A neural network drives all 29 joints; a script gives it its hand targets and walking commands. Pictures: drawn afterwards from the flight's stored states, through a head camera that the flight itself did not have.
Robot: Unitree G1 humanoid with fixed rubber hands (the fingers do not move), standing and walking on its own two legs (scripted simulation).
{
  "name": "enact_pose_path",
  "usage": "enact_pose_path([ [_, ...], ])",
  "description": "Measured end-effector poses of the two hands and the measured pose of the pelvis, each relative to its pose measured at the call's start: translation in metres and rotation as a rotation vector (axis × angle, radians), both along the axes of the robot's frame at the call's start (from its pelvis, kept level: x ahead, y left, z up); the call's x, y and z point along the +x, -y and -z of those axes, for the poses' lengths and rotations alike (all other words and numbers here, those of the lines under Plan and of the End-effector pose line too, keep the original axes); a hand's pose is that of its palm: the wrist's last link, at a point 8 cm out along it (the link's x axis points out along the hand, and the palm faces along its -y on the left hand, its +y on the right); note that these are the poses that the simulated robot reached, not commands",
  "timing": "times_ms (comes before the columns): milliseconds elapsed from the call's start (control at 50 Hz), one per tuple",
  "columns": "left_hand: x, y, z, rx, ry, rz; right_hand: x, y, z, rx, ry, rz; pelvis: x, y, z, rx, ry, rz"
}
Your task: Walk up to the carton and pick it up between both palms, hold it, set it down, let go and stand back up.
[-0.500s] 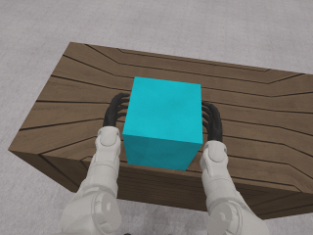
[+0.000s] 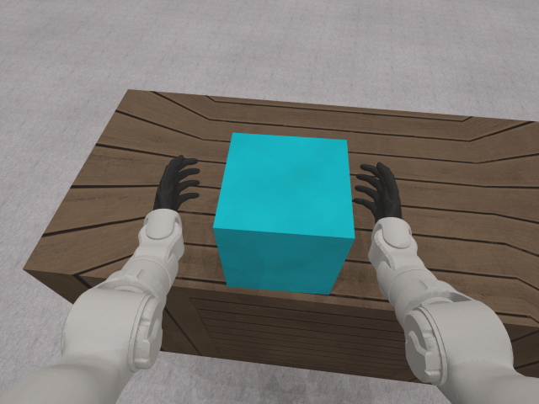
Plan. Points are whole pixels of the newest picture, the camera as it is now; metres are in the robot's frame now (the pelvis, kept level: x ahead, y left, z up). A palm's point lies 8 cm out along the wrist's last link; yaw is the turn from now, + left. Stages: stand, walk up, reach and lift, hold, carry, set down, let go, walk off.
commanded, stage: set down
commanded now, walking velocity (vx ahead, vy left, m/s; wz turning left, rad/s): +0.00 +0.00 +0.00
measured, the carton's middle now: (283, 217) +0.42 -0.01 +0.00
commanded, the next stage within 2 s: none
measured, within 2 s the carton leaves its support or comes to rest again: neither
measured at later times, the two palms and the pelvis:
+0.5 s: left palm (170, 165) +0.43 +0.15 +0.12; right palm (413, 179) +0.40 -0.19 +0.11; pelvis -0.02 -0.02 +0.01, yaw +1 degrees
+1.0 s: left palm (139, 186) +0.39 +0.18 +0.12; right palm (418, 196) +0.37 -0.18 +0.12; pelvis +0.00 -0.02 +0.03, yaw +1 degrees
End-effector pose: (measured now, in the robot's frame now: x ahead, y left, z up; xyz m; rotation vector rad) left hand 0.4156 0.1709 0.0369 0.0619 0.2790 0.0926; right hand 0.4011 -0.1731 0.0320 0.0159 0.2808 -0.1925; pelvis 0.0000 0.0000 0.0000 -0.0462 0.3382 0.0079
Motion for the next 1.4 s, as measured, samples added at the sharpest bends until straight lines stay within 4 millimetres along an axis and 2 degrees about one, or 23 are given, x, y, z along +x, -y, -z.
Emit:
enact_pose_path([
  [120, 0.000, -0.002, -0.015, -0.014, 0.028, 0.012, -0.001, 0.026, -0.024, -0.009, 0.028, 0.023, -0.012, 0.003, 0.001, 0.008, 0.004, 0.004],
  [220, -0.001, 0.005, -0.032, -0.019, 0.045, 0.031, -0.004, 0.035, -0.045, -0.012, 0.033, 0.005, -0.021, 0.008, 0.001, 0.019, 0.012, 0.006],
  [280, 0.001, 0.013, -0.042, -0.018, 0.042, 0.039, -0.004, 0.034, -0.051, 0.000, 0.020, -0.008, -0.025, 0.010, 0.001, 0.027, 0.018, 0.008],
  [420, 0.007, 0.022, -0.067, -0.039, 0.045, 0.047, -0.002, 0.018, -0.067, 0.014, 0.026, -0.039, -0.026, 0.015, -0.003, 0.038, 0.048, 0.010],
  [540, 0.013, 0.018, -0.089, -0.029, 0.024, 0.045, 0.006, 0.015, -0.090, 0.023, 0.018, -0.017, -0.023, 0.017, -0.011, 0.033, 0.097, 0.001],
  [640, 0.009, 0.014, -0.105, -0.012, 0.024, 0.055, 0.006, 0.018, -0.110, 0.020, 0.037, -0.014, -0.016, 0.018, -0.019, 0.030, 0.168, -0.001],
  [800, 0.001, -0.001, -0.116, -0.038, 0.001, 0.012, 0.002, 0.023, -0.122, 0.016, 0.029, -0.018, -0.010, 0.020, -0.025, 0.036, 0.243, 0.004],
  [860, -0.002, -0.007, -0.113, -0.037, 0.010, 0.014, -0.003, 0.019, -0.120, 0.017, 0.048, -0.026, -0.007, 0.020, -0.026, 0.036, 0.270, 0.001],
  [920, -0.012, -0.011, -0.105, -0.027, 0.017, 0.021, -0.012, 0.014, -0.109, 0.026, 0.052, -0.028, -0.003, 0.019, -0.028, 0.036, 0.299, -0.003],
  [1060, -0.043, -0.014, -0.068, -0.040, -0.029, 0.028, -0.042, 0.010, -0.072, 0.032, 0.023, -0.017, 0.001, 0.016, -0.028, 0.037, 0.335, -0.014],
  [1140, -0.060, -0.010, -0.051, -0.049, -0.040, 0.035, -0.057, 0.014, -0.060, 0.035, 0.033, -0.011, 0.002, 0.014, -0.028, 0.035, 0.334, -0.011],
  [1300, -0.086, -0.008, -0.043, -0.045, -0.014, 0.043, -0.084, 0.026, -0.053, 0.024, 0.061, -0.010, 0.003, 0.011, -0.029, 0.035, 0.344, -0.001],
  [1400, -0.107, -0.013, -0.032, -0.045, -0.011, 0.028, -0.107, 0.024, -0.041, 0.023, 0.048, -0.016, 0.005, 0.013, -0.030, 0.038, 0.358, 0.005],
])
